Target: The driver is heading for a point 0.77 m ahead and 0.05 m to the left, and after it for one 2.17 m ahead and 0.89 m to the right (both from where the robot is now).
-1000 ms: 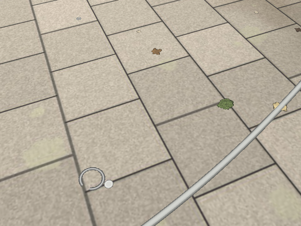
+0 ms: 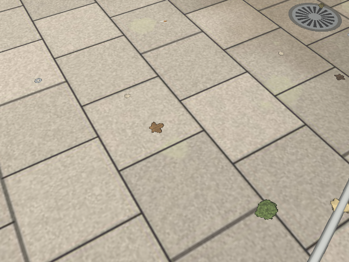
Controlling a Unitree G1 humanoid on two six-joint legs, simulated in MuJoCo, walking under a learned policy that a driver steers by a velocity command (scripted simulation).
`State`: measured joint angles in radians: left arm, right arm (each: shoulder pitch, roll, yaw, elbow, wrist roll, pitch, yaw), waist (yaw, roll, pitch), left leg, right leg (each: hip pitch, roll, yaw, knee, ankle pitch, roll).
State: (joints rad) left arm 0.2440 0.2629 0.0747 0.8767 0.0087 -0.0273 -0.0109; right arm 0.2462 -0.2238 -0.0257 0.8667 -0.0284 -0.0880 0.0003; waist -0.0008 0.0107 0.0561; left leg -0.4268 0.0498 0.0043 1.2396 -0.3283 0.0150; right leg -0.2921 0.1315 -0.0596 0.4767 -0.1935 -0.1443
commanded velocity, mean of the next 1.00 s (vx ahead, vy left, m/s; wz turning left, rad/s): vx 0.50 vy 0.00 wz -0.13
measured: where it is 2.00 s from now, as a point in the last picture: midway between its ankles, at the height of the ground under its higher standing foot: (203, 147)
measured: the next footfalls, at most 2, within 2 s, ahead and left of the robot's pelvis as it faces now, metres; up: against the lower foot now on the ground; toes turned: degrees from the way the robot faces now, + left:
left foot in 0.38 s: +0.39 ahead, +0.11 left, +0.00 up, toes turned -7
right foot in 0.92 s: +0.64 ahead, -0.13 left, +0.00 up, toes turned -10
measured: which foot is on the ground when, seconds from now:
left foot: up 0.00-0.36, down 0.38-0.92, up 0.94-1.00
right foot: down 0.00-0.38, up 0.40-0.90, down 0.92-1.00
